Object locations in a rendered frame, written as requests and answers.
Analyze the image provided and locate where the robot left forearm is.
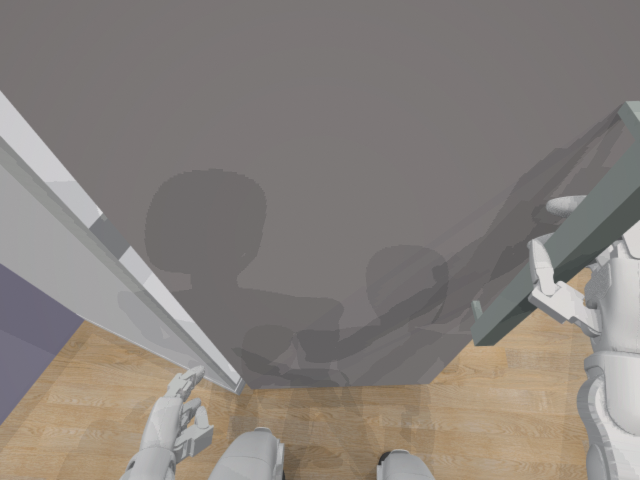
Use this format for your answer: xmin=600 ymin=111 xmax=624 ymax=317
xmin=119 ymin=447 xmax=176 ymax=480

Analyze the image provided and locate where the robot right foot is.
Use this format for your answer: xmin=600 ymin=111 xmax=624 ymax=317
xmin=378 ymin=451 xmax=391 ymax=465

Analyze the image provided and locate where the fridge door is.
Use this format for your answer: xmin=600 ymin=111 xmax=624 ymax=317
xmin=0 ymin=0 xmax=640 ymax=389

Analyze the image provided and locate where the robot right hand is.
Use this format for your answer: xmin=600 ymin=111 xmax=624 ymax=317
xmin=527 ymin=195 xmax=640 ymax=354

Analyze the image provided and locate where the right robot shin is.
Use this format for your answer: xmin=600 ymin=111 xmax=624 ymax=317
xmin=386 ymin=449 xmax=410 ymax=458

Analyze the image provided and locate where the robot right forearm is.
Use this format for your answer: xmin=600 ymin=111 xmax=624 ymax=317
xmin=577 ymin=351 xmax=640 ymax=480

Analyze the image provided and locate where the handle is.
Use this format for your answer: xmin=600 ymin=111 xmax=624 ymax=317
xmin=470 ymin=101 xmax=640 ymax=346

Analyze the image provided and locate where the robot left hand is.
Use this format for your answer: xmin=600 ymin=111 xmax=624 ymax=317
xmin=139 ymin=365 xmax=214 ymax=465

